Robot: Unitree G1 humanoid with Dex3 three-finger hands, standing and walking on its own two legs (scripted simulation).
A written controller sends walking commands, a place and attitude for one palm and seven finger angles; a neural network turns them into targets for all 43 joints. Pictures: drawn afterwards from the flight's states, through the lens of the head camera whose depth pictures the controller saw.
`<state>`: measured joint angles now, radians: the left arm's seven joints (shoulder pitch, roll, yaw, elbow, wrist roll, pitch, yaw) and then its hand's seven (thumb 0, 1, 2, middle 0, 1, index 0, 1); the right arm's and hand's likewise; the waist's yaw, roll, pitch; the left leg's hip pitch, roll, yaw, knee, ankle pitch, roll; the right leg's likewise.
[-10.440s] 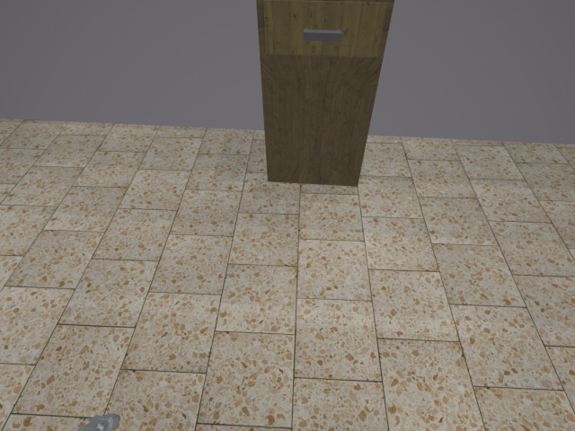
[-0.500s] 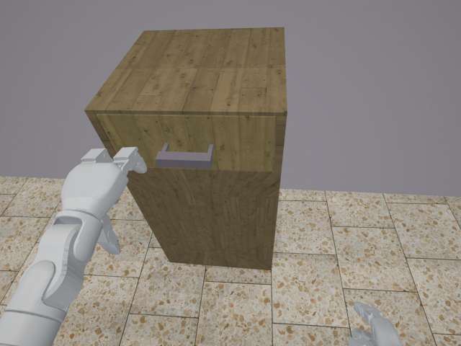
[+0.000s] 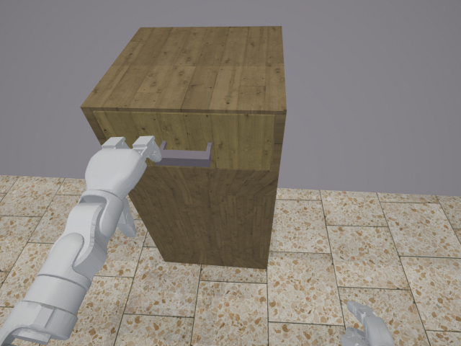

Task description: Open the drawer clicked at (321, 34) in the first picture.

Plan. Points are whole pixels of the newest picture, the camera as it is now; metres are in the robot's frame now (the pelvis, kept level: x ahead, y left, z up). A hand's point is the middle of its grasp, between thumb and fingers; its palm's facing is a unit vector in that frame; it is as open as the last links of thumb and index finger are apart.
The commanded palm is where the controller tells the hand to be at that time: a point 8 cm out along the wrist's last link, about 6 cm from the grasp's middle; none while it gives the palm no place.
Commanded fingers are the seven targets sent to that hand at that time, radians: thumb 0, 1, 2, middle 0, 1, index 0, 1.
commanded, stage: move the hooked fingers above the handle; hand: left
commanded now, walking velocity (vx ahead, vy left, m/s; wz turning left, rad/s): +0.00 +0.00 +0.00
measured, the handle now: (184, 151) +0.53 +0.18 +0.00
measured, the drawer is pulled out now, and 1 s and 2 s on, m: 0.00 0.00 0.00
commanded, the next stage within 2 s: lower the fingers behind the handle in 1.80 s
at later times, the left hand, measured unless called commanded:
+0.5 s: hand (154, 170) +0.41 +0.20 +0.08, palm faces +0.01 -0.06 -1.00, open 13.8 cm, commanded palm +0.39 +0.20 +0.14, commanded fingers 0.00 -0.50 0.30 -0.30 -1.20 -0.30 -1.20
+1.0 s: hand (174, 157) +0.46 +0.18 +0.06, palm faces -0.03 -0.04 -1.00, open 13.8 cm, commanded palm +0.45 +0.18 +0.12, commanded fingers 0.00 -0.50 0.30 -0.30 -1.20 -0.30 -1.20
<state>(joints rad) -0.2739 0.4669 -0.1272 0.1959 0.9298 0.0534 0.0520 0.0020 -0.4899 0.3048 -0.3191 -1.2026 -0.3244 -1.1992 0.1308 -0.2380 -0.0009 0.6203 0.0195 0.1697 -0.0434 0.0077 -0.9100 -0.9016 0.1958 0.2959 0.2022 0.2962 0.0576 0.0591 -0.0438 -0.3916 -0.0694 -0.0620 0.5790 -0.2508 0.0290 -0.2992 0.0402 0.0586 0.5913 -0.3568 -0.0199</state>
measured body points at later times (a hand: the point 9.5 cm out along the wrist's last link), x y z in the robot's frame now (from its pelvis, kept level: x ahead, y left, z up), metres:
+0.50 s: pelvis +0.01 +0.00 +0.00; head +0.04 -0.03 +0.44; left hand +0.40 +0.20 +0.13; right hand +0.14 -0.25 -0.13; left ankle +0.03 +0.10 -0.73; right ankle -0.03 -0.11 -0.73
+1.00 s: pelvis +0.02 -0.01 -0.01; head +0.06 -0.03 +0.44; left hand +0.46 +0.18 +0.11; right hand +0.09 -0.28 -0.15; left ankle +0.03 +0.10 -0.73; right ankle -0.03 -0.11 -0.73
